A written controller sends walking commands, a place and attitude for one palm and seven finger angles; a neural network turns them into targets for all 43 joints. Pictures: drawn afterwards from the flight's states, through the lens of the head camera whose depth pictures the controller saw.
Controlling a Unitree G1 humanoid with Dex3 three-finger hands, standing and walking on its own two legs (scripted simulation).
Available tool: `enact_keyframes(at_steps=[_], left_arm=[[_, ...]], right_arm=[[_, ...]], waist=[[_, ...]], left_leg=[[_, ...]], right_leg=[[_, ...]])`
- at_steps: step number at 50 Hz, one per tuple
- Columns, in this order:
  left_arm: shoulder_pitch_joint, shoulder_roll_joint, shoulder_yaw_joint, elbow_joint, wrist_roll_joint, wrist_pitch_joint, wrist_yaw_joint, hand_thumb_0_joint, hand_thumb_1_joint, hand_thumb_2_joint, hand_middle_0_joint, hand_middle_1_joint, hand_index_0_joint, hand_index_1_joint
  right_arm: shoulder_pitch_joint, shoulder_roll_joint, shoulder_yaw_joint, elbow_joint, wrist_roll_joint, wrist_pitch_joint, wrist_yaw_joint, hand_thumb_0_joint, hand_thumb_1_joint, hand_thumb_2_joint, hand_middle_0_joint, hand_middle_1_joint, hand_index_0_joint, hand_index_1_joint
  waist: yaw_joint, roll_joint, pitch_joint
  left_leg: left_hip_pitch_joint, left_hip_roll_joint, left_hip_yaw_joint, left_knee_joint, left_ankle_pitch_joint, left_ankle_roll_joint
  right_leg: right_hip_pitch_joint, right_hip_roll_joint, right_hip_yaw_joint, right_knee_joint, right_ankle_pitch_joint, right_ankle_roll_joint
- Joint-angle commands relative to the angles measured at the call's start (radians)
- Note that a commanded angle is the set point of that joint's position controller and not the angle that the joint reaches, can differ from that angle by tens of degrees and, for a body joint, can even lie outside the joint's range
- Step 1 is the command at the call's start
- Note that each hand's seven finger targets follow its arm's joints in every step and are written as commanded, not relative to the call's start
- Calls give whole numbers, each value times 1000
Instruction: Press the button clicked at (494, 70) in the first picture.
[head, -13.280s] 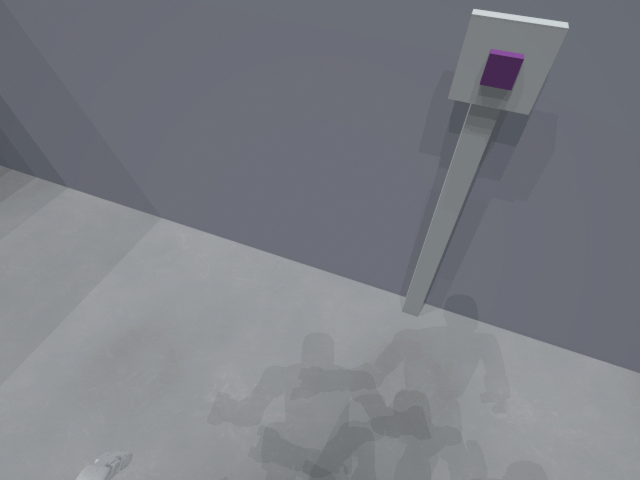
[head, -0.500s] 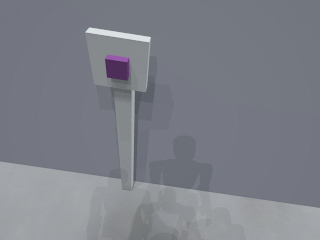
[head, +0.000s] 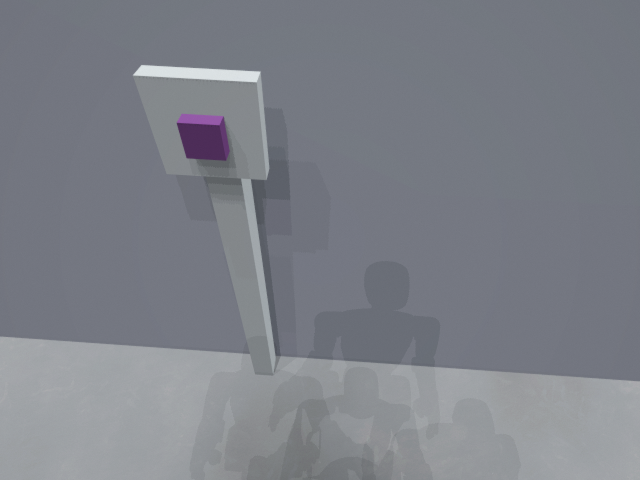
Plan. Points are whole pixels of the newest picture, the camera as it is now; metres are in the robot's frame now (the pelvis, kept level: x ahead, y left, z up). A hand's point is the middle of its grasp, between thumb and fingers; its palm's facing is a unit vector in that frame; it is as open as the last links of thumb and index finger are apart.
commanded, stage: come to a stop and stand still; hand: left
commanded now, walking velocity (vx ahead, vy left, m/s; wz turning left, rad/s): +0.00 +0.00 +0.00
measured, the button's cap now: (205, 136) +0.52 +0.20 +0.16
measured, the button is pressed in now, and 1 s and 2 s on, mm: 0 0 0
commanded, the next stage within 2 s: look again from close up in 0.32 s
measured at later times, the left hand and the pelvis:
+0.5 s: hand out of the picture -0.05 +0.17 -0.18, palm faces +0.02 -0.99 -0.15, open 7.4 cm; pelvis -0.01 +0.02 +0.00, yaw +1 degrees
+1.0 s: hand out of the picture +0.03 +0.21 -0.18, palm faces +0.02 -0.98 -0.17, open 7.3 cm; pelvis +0.03 +0.05 +0.00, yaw +0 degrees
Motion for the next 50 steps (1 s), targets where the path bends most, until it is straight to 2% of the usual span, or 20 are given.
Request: enact_keyframes(at_steps=[1,4,7,18,19,20,21,22,24,25,27,28,29,31,36,43,50], left_arm=[[73,73,4,-24,-4,-14,0,0,900,900,-200,-300,-200,-300],[71,73,3,-16,-5,-15,-4,0,900,900,-200,-300,-200,-300],[84,67,2,-9,-5,-17,-5,0,900,900,-200,-300,-200,-300],[145,32,-8,45,-9,-30,-5,0,900,900,-200,-300,-200,-300],[187,57,-18,66,6,-37,29,0,900,900,-200,-300,-200,-300],[103,114,-11,11,0,-41,19,0,900,900,-200,-300,-200,-300],[52,122,2,-11,3,-42,11,0,900,900,-200,-300,-200,-300],[28,120,3,-17,-1,-46,13,0,900,900,-200,-300,-200,-300],[40,86,2,-14,-5,-54,10,0,900,900,-200,-300,-200,-300],[53,63,-3,-6,-7,-54,9,0,900,900,-200,-300,-200,-300],[73,32,-4,-1,-6,-38,7,0,900,900,-200,-300,-200,-300],[103,21,-6,10,-6,-34,6,0,900,900,-200,-300,-200,-300],[125,14,-9,21,-6,-31,4,0,900,900,-200,-300,-200,-300],[127,14,-11,28,-2,-29,1,0,900,900,-200,-300,-200,-300],[104,28,-11,28,-4,-31,4,0,900,900,-200,-300,-200,-300],[89,49,-8,36,-6,-29,5,0,900,900,-200,-300,-200,-300],[87,58,-10,53,-7,-23,5,0,900,900,-200,-300,-200,-300]], right_arm=[[43,-76,-6,-32,0,-18,9,0,-900,-900,200,300,200,300],[60,-76,-4,-22,-3,-19,12,0,-900,-900,200,300,200,300],[78,-78,-1,-14,-3,-21,12,0,-900,-900,200,300,200,300],[132,-56,8,25,1,-38,4,0,-900,-900,200,300,200,300],[-15,-94,0,-48,4,-37,14,0,-900,-900,200,300,200,300],[82,-41,1,-63,1,-15,24,0,-900,-900,200,300,200,300],[107,-44,-2,-47,-12,-6,29,0,-900,-900,200,300,200,300],[152,-37,-5,-42,-10,-5,31,0,-900,-900,200,300,200,300],[183,-29,3,-43,-5,-24,28,0,-900,-900,200,300,200,300],[180,-37,4,-46,-4,-33,24,0,-900,-900,200,300,200,300],[158,-65,2,-55,-9,-43,19,0,-900,-900,200,300,200,300],[136,-75,3,-57,-8,-45,16,0,-900,-900,200,300,200,300],[114,-79,1,-60,-7,-45,13,0,-900,-900,200,300,200,300],[103,-83,-1,-63,-6,-47,11,0,-900,-900,200,300,200,300],[120,-83,3,-34,-3,-55,8,0,-900,-900,200,300,200,300],[108,-95,7,-10,-3,-64,3,0,-900,-900,200,300,200,300],[88,-101,9,10,0,-61,-1,0,-900,-900,200,300,200,300]], waist=[[-1,-17,60],[-6,-6,79],[-7,8,79],[-3,30,53],[44,53,154],[-51,8,79],[-58,25,80],[-78,1,53],[-72,0,-6],[-62,4,-8],[-32,84,42],[-13,124,45],[4,115,55],[13,68,69],[3,-11,40],[0,22,-11],[-3,41,-5]], left_leg=[[3,85,-131,-123,-20,10],[2,80,-137,-146,-71,8],[-8,82,-148,-167,-105,9],[2,90,-152,-183,-56,11],[-72,67,-90,29,-81,-35],[-17,32,-93,96,-138,-31],[14,24,-81,142,-119,-25],[24,28,-80,149,-92,-19],[58,27,-100,54,-30,-11],[51,43,-125,2,-16,-3],[-46,93,-207,-97,-65,25],[-81,117,-253,-155,-110,44],[-111,127,-276,-193,-158,57],[-140,121,-273,-213,-170,60],[-45,108,-234,-194,-22,54],[63,101,-187,-152,211,48],[100,100,-167,-143,253,43]], right_leg=[[-86,-130,153,-182,10,-13],[-115,-127,155,-209,-71,-16],[-110,-120,146,-217,-91,-13],[-67,-116,128,-207,9,-15],[-138,-166,190,-252,117,8],[-221,-223,250,-308,-261,-44],[-285,-241,257,-322,-334,-63],[-277,-221,213,-302,-320,-64],[-217,-176,162,-207,-163,-63],[-192,-148,140,-160,-118,-52],[-150,-86,84,-77,-103,-28],[-108,-68,61,-45,-61,-16],[-72,-60,50,-36,-30,-9],[-39,-66,50,-39,12,-8],[-35,-90,63,-69,76,1],[-19,-106,70,-80,141,12],[-16,-113,71,-97,152,17]])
